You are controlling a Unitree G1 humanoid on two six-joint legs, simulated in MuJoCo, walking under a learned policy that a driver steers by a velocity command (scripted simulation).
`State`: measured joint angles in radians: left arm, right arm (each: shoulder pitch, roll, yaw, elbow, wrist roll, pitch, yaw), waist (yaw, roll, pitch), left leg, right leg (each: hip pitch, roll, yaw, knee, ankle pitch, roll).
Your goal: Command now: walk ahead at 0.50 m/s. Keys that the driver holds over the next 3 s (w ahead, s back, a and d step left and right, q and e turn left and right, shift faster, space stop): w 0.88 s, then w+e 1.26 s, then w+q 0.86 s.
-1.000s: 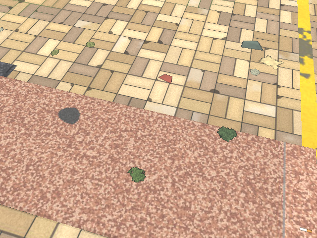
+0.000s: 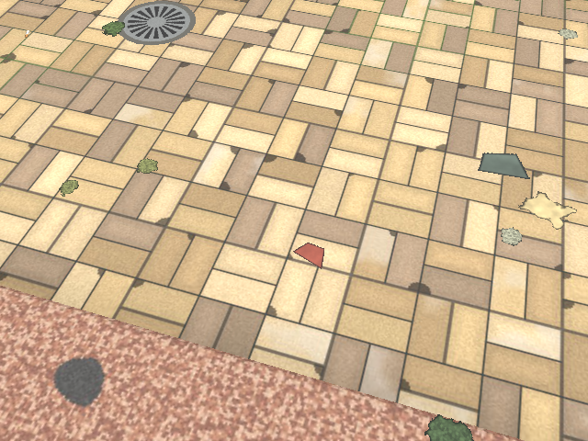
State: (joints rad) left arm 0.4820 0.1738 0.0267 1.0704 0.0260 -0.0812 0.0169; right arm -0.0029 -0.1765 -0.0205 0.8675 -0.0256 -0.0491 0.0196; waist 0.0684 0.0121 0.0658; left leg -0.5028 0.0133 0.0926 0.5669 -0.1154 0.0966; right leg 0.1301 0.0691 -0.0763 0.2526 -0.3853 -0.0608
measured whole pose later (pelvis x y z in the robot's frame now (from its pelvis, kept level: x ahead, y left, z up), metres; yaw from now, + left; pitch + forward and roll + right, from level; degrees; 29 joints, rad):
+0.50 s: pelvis +0.25 +0.01 +0.01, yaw +0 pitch +0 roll +1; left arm 0.02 0.19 0.03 0.87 0.02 -0.02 -0.03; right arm 0.47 -0.16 -0.02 1.06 -0.02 -0.08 -0.01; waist -0.06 -0.03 0.06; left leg 0.09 -0.09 0.09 0.20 -0.29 0.08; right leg -0.57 -0.05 -0.06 0.64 -0.04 -0.05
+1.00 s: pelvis +0.49 -0.01 +0.02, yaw -2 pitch +0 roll +0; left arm 0.53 0.20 0.04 1.01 0.02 -0.09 0.01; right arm 0.11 -0.24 -0.08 0.95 -0.04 0.01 0.04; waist 0.07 0.04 0.00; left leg -0.66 0.11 -0.03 0.89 0.03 0.01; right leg 0.04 0.09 -0.03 0.22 -0.26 -0.10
